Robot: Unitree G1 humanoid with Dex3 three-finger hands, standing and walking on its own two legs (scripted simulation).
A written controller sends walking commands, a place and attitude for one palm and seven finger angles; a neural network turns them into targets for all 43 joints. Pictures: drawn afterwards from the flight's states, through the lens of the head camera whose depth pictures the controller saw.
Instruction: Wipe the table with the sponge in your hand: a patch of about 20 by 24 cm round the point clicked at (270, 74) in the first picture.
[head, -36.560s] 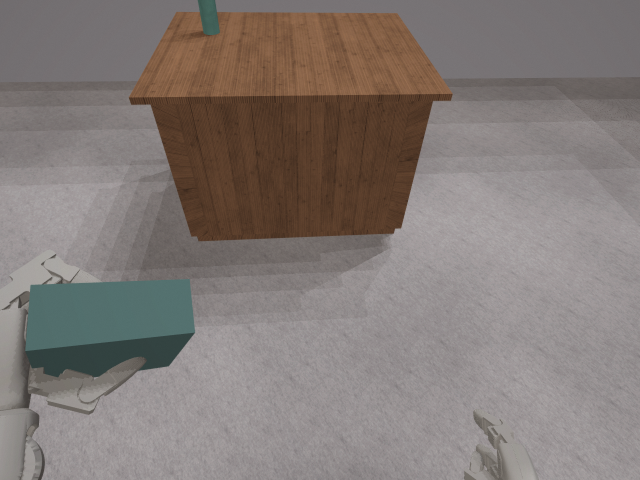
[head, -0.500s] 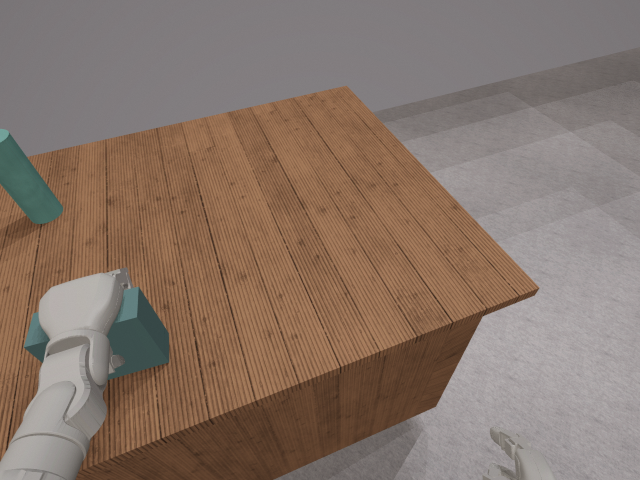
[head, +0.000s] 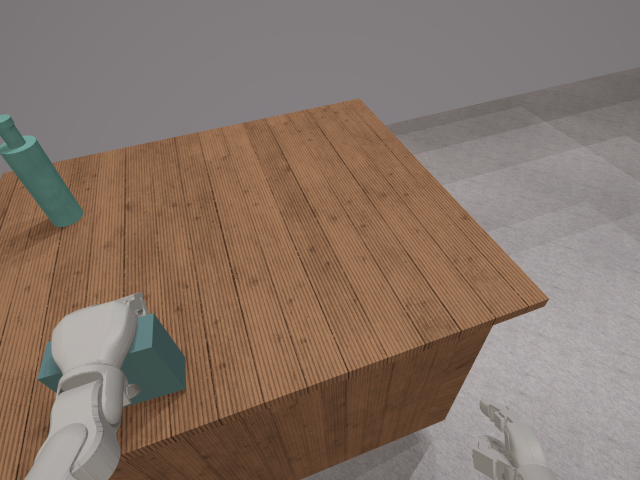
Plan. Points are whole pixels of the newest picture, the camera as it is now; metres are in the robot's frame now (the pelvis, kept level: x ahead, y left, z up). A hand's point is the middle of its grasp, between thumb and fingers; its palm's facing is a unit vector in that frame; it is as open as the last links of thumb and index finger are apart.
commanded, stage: wipe back along the first lane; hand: left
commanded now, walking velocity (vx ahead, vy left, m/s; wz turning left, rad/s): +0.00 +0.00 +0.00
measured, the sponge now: (127, 373) +0.23 +0.31 -0.01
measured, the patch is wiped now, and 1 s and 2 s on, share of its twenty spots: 1.00 1.00 1.00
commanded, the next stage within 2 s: lift the sponge slowly off the table in 0.08 s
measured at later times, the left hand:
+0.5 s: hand (118, 376) +0.21 +0.29 +0.03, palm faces -0.03 -0.11 -0.99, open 9.5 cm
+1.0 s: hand (106, 370) +0.20 +0.29 +0.06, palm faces +0.00 -0.11 -0.99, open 9.5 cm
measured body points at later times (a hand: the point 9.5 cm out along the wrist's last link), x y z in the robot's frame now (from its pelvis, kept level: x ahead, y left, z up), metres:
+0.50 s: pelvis -0.01 -0.01 +0.00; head -0.02 -0.04 +0.45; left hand +0.20 +0.29 +0.09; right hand +0.22 -0.22 -0.09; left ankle -0.02 +0.08 -0.74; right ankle -0.01 -0.12 -0.74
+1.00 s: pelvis -0.02 -0.02 +0.01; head -0.03 -0.05 +0.45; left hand +0.20 +0.29 +0.12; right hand +0.22 -0.23 -0.08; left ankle -0.02 +0.08 -0.74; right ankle -0.01 -0.12 -0.74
